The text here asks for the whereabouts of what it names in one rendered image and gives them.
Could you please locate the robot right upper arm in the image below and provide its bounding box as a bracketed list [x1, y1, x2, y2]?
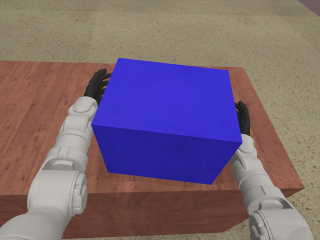
[248, 208, 312, 240]

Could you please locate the carton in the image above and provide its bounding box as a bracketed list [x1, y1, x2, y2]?
[91, 58, 243, 185]

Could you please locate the robot left upper arm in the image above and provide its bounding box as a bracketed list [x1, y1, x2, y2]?
[0, 169, 88, 240]

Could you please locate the robot right hand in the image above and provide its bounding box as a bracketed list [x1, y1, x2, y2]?
[234, 101, 251, 136]

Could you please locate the right robot forearm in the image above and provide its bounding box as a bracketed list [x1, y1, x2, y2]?
[229, 134, 314, 240]

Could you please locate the left robot forearm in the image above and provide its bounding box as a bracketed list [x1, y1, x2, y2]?
[27, 96, 98, 210]

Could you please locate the pedestal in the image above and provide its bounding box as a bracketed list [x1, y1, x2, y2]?
[0, 60, 305, 239]

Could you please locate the robot left hand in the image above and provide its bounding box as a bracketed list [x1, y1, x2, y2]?
[84, 68, 112, 107]

